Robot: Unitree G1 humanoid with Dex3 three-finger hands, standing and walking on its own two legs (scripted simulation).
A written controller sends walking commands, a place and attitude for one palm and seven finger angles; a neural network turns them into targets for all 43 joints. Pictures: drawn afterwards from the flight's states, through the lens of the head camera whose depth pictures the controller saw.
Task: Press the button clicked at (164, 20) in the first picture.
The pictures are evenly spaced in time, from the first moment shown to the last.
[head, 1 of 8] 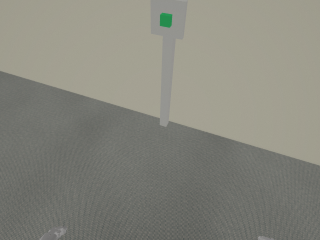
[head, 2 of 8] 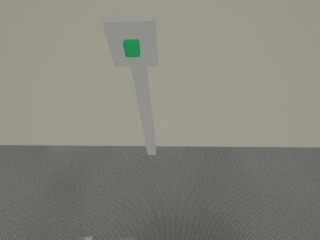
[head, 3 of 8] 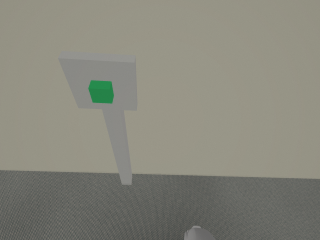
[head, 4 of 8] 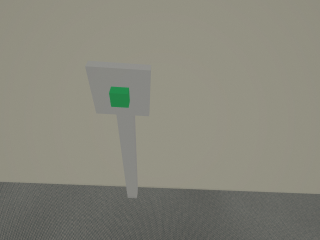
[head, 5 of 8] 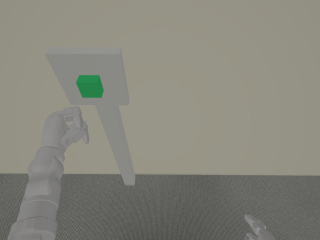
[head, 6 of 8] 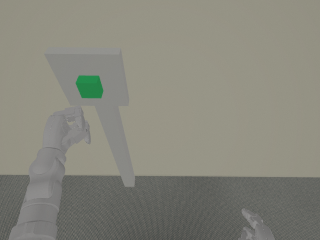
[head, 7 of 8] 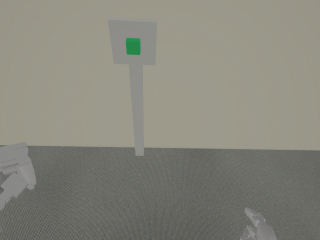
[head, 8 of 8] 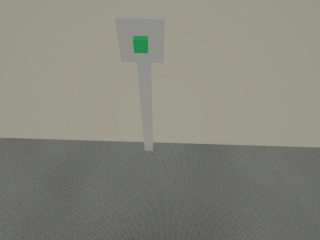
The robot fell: no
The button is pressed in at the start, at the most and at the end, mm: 0 14 0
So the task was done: yes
